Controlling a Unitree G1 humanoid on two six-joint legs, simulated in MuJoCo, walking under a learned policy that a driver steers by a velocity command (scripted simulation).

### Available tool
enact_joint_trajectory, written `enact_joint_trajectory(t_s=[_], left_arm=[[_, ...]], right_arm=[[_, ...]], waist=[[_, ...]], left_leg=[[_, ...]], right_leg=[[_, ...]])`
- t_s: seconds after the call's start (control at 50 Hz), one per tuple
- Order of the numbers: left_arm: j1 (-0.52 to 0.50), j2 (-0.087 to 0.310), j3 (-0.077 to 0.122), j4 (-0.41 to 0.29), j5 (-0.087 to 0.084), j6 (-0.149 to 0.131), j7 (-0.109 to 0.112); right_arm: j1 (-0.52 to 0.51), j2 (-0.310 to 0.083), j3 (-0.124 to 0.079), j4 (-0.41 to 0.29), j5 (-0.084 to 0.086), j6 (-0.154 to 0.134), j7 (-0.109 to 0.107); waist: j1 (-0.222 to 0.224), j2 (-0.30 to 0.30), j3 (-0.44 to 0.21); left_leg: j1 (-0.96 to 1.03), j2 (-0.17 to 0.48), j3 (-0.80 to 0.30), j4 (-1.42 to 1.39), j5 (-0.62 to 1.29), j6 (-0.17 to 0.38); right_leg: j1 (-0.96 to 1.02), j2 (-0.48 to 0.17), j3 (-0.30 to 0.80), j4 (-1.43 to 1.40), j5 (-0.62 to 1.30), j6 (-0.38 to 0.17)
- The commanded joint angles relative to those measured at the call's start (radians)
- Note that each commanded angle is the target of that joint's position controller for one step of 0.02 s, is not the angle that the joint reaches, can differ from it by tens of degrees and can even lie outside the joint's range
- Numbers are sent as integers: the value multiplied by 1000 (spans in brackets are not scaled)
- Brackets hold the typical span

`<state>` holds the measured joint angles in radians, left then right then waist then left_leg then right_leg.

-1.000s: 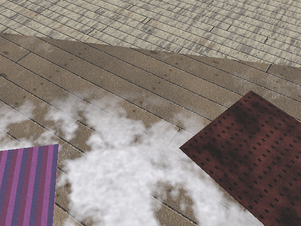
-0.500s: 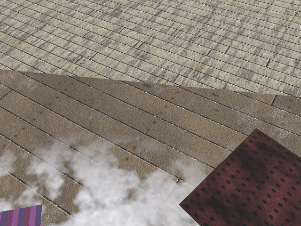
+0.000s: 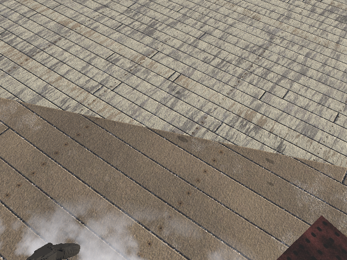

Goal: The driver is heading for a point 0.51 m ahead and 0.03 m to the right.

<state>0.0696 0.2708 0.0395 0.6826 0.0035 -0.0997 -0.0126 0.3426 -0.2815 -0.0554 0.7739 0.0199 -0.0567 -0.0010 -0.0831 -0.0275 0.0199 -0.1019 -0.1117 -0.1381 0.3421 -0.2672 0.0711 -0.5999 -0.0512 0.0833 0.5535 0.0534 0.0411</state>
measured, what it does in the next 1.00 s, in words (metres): walks ahead: right foot, then left foot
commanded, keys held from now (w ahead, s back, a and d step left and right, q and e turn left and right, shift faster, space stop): w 0.50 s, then no key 0.50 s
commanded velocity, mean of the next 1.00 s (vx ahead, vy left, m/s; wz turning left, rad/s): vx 0.35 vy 0.00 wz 0.06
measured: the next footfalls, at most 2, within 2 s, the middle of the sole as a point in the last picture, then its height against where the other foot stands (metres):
right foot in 0.10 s outside the picture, level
left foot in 0.60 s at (133, 254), level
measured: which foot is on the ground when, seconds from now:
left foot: down 0.00-0.10, up 0.12-0.58, down 0.60-1.00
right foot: up 0.00-0.08, down 0.10-0.62, up 0.64-0.94, down 0.96-1.00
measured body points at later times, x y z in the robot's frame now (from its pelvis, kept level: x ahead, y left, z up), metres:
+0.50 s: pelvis +0.27 -0.03 +0.00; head +0.30 -0.03 +0.45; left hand +0.26 +0.25 -0.12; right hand +0.49 -0.25 -0.09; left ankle +0.44 +0.13 -0.70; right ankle +0.19 -0.14 -0.74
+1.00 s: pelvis +0.43 +0.02 -0.01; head +0.43 +0.01 +0.44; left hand +0.53 +0.29 -0.13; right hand +0.56 -0.22 -0.14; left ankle +0.46 +0.12 -0.74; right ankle +0.47 -0.13 -0.75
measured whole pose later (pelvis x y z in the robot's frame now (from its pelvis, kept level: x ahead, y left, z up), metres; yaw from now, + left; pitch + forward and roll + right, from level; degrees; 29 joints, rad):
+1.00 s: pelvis +0.43 +0.02 -0.01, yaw +2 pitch +0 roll +2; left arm 0.20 0.25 0.04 0.83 0.02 0.02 0.03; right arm 0.17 -0.23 -0.02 0.86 -0.02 -0.03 0.02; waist -0.01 -0.01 0.01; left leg -0.28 -0.05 0.04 0.47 -0.19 0.03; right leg -0.30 -0.06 0.05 0.53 -0.23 0.04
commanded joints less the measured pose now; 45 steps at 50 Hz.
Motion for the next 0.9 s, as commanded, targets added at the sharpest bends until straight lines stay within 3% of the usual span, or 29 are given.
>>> enact_joint_trajectory(t_s=[0.02,0.06,0.08,0.1,0.12,0.14,0.16,0.18,0.2,0.24,0.26,0.28,0.3,0.36,0.44,0.52,0.56,0.58,0.6,0.62,0.64,0.66,0.68,0.7,0.72,0.78,0.84,0.9], left_arm=[[-116,93,24,-101,-6,-27,-10],[-75,109,32,-97,-7,-34,-12],[3,128,44,-77,-4,-36,-8],[132,165,60,-53,6,-39,-2],[297,238,79,-35,14,-37,1],[373,265,91,15,-1,-21,-9],[370,177,68,13,-23,-16,-11],[304,142,55,5,-20,-10,-7],[249,124,44,-3,-7,-4,-9],[195,106,36,-5,6,-6,-12],[190,99,34,0,2,-8,-14],[192,85,30,6,-1,-11,-16],[195,126,40,16,-6,-13,-13],[219,151,49,39,-10,-5,-3],[285,171,51,78,-24,6,4],[325,180,54,115,-29,25,8],[311,189,56,123,-24,39,15],[288,188,54,118,-25,43,20],[292,163,43,108,-16,40,24],[356,91,16,84,16,27,21],[473,51,-1,125,0,22,15],[434,156,27,138,-20,25,12],[337,158,29,111,-33,34,14],[287,139,26,105,-23,49,23],[270,131,29,102,-7,67,32],[327,71,19,126,-2,102,46],[279,70,17,128,5,109,51],[227,82,23,126,6,120,49]], right_arm=[[63,-157,-39,-27,0,-2,-6],[53,-166,-43,-24,-3,6,-7],[36,-160,-40,-28,-2,8,-7],[18,-132,-28,-41,-8,6,-6],[41,-87,-10,-65,-28,-2,-8],[160,-39,6,-61,-4,-16,-5],[96,-128,-9,-54,10,-22,-3],[-13,-155,-19,-79,13,-24,1],[-81,-141,-16,-91,-4,-24,1],[-70,-115,-19,-97,-13,-23,6],[-54,-101,-17,-91,-10,-19,8],[-53,-82,-16,-82,-14,-12,4],[-53,-69,-10,-93,-12,-10,5],[-163,-49,1,-117,-19,-16,7],[-287,-36,9,-146,-10,-27,21],[-360,-56,2,-180,-5,-35,36],[-304,-80,-11,-169,-19,-41,41],[-206,-103,-25,-139,-29,-44,37],[-98,-156,-42,-112,-40,-46,30],[12,-233,-54,-107,-64,-39,19],[40,-202,-45,-88,-44,-21,21],[21,-151,-30,-91,-27,-6,25],[-56,-125,-20,-95,-21,-1,24],[-129,-93,-8,-93,-22,-2,26],[-179,-69,0,-94,-30,-6,27],[-262,-79,-5,-75,-53,-10,28],[-254,-88,-7,-40,-46,-7,18],[-252,-87,-1,-7,-39,7,13]], waist=[[-13,118,-7],[19,141,-10],[65,140,-46],[129,122,-152],[177,-13,-301],[143,-301,-378],[174,-172,-278],[177,-84,-140],[157,3,-59],[102,-44,-27],[90,-65,-32],[85,-40,-36],[73,-86,-33],[103,-33,-8],[153,-34,9],[158,-46,35],[116,-60,-11],[59,-57,-73],[17,-23,-164],[14,152,-329],[28,329,-482],[7,199,-431],[26,154,-288],[55,88,-196],[85,84,-155],[148,150,-136],[128,148,-163],[119,132,-121]], left_leg=[[8,279,-187,-37,258,130],[55,296,-208,14,356,116],[53,267,-186,87,488,97],[-5,219,-141,249,544,68],[-213,124,-59,544,315,20],[-539,14,11,824,-284,-38],[-662,73,-46,918,-300,-35],[-700,115,-13,926,-206,-34],[-671,154,26,878,-131,-34],[-596,204,39,795,-56,-49],[-564,209,49,762,-44,-56],[-551,210,64,751,-24,-54],[-559,217,72,702,-5,-68],[-562,226,92,510,132,-90],[-489,188,120,291,318,-86],[-481,164,114,195,281,-52],[-380,131,131,145,255,-22],[-232,101,159,106,315,1],[-28,155,126,111,541,35],[344,404,-134,208,882,154],[485,557,-388,163,955,290],[380,505,-339,127,838,256],[260,459,-225,104,773,217],[121,409,-154,60,711,194],[-4,384,-112,28,680,174],[-219,327,-2,-44,659,174],[-219,322,21,-57,559,166],[-257,310,1,-78,196,137]], right_leg=[[74,33,-33,-61,-32,-30],[124,44,-50,-95,-108,-62],[237,60,-70,-135,-101,-90],[448,-1,-21,-104,-58,-140],[756,-178,194,-61,-13,-234],[983,-343,590,-167,-242,-363],[929,-325,629,-225,-462,-330],[800,-289,493,-251,-450,-291],[668,-236,387,-285,-344,-264],[535,-192,295,-329,-177,-273],[505,-171,249,-347,-132,-272],[491,-141,201,-363,-95,-258],[470,-165,185,-375,-42,-282],[456,-144,100,-404,7,-276],[467,-125,30,-398,8,-243],[564,-171,45,-334,68,-219],[608,-162,33,-224,262,-182],[595,-122,6,-113,393,-153],[517,-64,-31,47,338,-108],[224,32,-70,381,-67,-40],[58,117,-12,640,-727,1],[29,72,64,715,-733,1],[-28,33,23,707,-693,2],[-24,-3,-5,634,-637,10],[47,-39,1,554,-579,12],[268,-29,-35,364,-476,31],[349,-23,-41,201,-330,20],[413,-14,-46,78,-251,-3]])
